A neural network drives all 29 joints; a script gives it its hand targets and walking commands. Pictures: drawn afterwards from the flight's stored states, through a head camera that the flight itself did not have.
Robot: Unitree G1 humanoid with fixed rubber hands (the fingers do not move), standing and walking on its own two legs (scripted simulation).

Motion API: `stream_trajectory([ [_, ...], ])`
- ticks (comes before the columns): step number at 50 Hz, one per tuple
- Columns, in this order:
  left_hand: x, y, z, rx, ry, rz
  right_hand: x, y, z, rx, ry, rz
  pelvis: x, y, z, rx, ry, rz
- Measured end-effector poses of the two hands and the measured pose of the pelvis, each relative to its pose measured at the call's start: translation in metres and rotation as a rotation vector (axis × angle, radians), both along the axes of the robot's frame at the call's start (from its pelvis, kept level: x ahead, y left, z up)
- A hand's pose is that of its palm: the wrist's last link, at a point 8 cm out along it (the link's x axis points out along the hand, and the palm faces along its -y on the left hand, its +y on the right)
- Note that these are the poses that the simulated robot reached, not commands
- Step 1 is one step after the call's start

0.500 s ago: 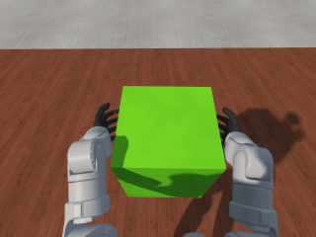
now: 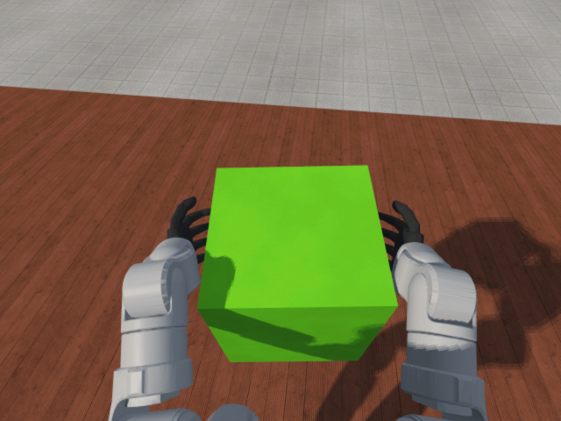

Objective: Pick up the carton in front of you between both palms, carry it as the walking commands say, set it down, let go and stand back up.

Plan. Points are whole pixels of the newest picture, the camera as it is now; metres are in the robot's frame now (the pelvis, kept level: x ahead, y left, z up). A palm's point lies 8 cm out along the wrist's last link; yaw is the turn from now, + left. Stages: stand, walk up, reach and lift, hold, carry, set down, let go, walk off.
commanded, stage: carry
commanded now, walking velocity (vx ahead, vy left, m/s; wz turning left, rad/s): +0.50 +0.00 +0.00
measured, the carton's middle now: (293, 272) +0.33 +0.02 +0.01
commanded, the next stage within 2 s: none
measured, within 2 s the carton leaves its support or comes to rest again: neither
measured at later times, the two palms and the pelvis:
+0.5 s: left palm (236, 114) +0.66 +0.16 +0.05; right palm (386, 132) +0.63 -0.14 +0.05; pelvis +0.32 +0.04 -0.04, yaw -2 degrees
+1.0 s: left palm (258, 70) +0.94 +0.15 -0.01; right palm (370, 71) +0.96 -0.15 -0.01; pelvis +0.63 -0.02 -0.08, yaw +0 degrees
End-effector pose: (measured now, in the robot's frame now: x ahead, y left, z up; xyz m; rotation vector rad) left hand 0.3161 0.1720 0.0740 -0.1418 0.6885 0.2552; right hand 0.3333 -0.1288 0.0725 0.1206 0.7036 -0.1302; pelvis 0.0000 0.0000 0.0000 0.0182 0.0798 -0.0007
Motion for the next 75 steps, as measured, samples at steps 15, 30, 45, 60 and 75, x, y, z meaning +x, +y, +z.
stream_trajectory([
  [15, 0.219, 0.004, 0.011, 0.016, -0.169, -0.073, 0.198, 0.003, 0.009, -0.043, -0.17, -0.05, 0.205, 0.021, -0.03, -0.035, -0.007, -0.035],
  [30, 0.4, -0.016, -0.028, -0.023, -0.054, -0.145, 0.354, -0.015, -0.021, -0.034, -0.053, -0.138, 0.373, 0.035, -0.035, -0.041, 0.01, -0.035],
  [45, 0.593, -0.031, -0.062, 0.046, -0.079, -0.075, 0.575, -0.032, -0.065, -0.036, -0.084, -0.027, 0.579, -0.006, -0.093, -0.016, -0.01, -0.01],
  [60, 0.753, -0.019, -0.071, 0.01, -0.086, -0.042, 0.739, -0.02, -0.076, -0.016, -0.089, -0.03, 0.743, -0.009, -0.081, -0.006, 0.016, -0.013],
  [75, 0.957, -0.014, -0.108, -0.018, -0.04, -0.143, 0.911, -0.013, -0.105, -0.04, -0.041, -0.121, 0.934, 0.029, -0.122, -0.039, -0.002, -0.032],
])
